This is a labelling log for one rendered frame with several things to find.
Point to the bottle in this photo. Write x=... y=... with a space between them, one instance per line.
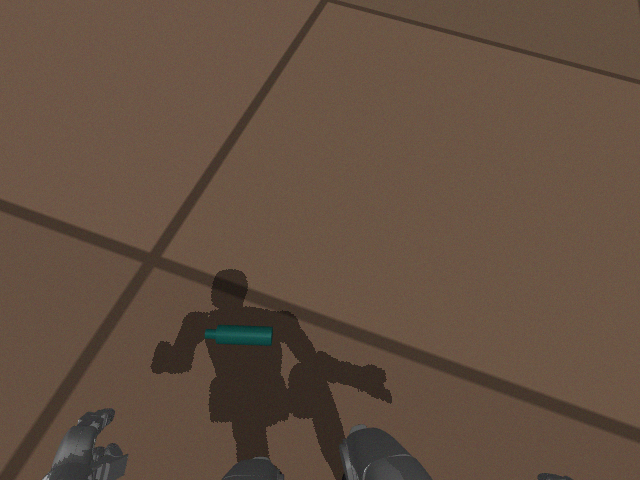
x=241 y=335

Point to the left robot arm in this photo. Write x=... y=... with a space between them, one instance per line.
x=70 y=471

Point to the left robot hand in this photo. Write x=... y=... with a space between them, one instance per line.
x=78 y=444

